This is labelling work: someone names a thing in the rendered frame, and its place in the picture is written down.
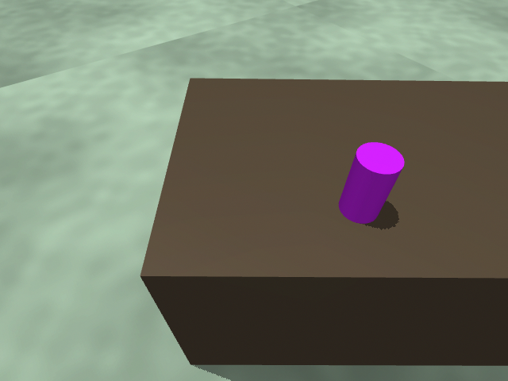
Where can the can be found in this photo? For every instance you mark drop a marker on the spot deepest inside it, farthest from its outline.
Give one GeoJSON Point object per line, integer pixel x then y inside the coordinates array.
{"type": "Point", "coordinates": [373, 173]}

